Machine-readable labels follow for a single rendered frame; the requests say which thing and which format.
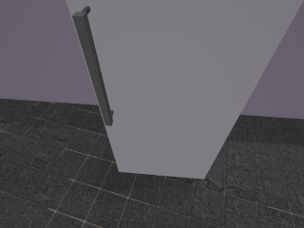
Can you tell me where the fridge door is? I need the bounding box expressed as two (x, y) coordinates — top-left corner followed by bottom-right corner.
(66, 0), (304, 180)

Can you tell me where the handle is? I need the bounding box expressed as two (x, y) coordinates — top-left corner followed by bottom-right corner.
(72, 6), (114, 126)

